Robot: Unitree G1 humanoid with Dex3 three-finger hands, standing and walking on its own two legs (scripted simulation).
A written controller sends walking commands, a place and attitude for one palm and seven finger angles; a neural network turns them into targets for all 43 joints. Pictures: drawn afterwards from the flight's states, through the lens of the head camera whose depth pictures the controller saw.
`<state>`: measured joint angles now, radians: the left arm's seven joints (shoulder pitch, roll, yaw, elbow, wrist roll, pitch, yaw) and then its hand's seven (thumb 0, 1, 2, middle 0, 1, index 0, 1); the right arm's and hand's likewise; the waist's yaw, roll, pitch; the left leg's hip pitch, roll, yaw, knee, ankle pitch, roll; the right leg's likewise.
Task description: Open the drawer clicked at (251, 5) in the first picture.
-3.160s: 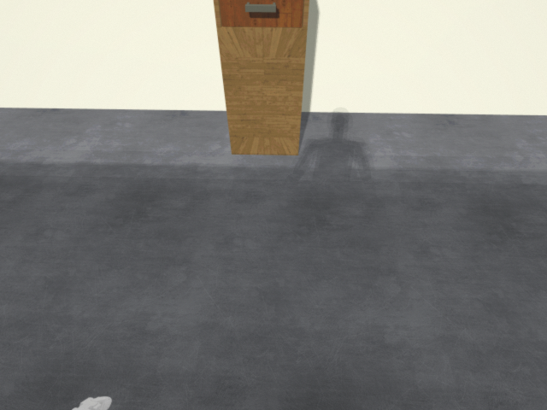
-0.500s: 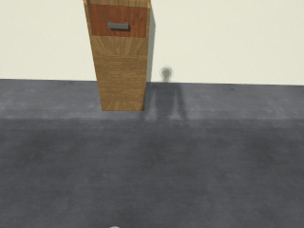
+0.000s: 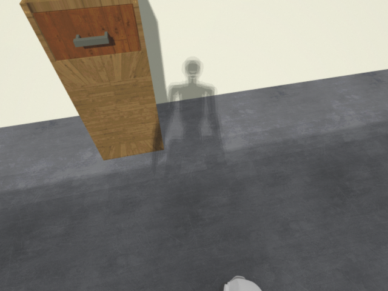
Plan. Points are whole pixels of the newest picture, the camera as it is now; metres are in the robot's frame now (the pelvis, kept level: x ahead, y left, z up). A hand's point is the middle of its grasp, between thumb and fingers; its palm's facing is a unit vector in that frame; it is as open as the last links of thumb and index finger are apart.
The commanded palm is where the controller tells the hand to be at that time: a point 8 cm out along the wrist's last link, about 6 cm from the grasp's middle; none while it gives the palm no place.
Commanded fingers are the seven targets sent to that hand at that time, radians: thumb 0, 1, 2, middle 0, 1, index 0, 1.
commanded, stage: walk to a spot facing it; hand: left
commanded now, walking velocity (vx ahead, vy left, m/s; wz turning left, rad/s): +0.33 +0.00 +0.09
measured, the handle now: (91, 38) +0.96 +0.40 +0.03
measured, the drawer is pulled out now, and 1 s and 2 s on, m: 0.00 0.00 0.00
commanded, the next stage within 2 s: turn to face it in 0.16 s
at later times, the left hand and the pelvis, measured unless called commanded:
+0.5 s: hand out of the picture +0.13 +0.16 -0.19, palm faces +0.24 -0.96 -0.12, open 7.3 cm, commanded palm none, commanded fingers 0.00 0.90 0.90 -0.20 -0.30 -0.20 -0.30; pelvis +0.19 +0.01 -0.01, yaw +9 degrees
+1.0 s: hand (124, 249) +0.24 +0.19 -0.16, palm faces +0.29 -0.93 -0.21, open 7.4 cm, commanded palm none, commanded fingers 0.00 0.90 0.90 -0.20 -0.30 -0.20 -0.30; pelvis +0.27 +0.01 +0.00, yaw +13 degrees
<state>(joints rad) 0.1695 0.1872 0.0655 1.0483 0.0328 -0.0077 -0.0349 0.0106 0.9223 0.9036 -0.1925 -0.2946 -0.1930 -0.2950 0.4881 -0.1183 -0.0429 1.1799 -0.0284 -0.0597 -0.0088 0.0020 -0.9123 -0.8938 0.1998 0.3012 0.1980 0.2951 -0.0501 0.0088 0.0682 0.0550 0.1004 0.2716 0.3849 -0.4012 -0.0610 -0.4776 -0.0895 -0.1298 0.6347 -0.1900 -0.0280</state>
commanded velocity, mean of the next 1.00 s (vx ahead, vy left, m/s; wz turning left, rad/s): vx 0.21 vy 0.01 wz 0.20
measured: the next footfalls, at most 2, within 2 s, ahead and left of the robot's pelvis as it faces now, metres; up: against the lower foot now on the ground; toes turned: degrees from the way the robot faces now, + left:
right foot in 0.02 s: +0.16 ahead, -0.12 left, +0.00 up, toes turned -9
left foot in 0.48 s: +0.31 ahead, +0.12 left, +0.00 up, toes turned +18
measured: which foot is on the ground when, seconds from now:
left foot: down 0.00-0.02, up 0.04-0.46, down 0.48-0.94, up 0.96-1.00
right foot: up 0.00-0.00, down 0.02-0.50, up 0.52-0.92, down 0.94-1.00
